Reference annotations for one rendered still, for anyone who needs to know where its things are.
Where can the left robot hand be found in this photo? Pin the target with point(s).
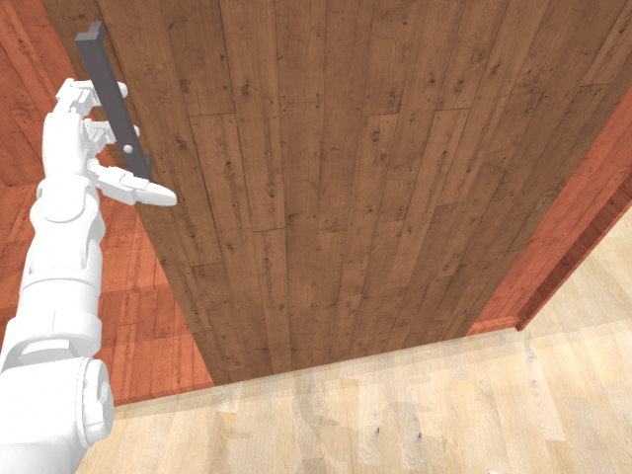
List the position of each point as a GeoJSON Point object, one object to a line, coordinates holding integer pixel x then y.
{"type": "Point", "coordinates": [68, 142]}

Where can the handle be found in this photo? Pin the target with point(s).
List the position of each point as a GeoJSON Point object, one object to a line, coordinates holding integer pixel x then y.
{"type": "Point", "coordinates": [97, 63]}

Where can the left robot upper arm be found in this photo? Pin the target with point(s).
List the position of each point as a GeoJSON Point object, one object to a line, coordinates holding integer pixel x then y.
{"type": "Point", "coordinates": [51, 413]}

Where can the wardrobe door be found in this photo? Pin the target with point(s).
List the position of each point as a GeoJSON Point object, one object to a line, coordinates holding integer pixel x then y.
{"type": "Point", "coordinates": [603, 169]}
{"type": "Point", "coordinates": [353, 177]}

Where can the robot left forearm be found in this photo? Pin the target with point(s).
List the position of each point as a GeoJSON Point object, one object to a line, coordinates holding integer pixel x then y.
{"type": "Point", "coordinates": [57, 314]}

